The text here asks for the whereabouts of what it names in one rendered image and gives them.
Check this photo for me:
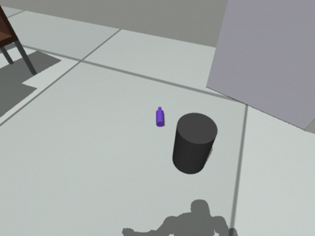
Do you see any chair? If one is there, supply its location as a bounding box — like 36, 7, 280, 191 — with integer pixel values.
0, 5, 37, 75

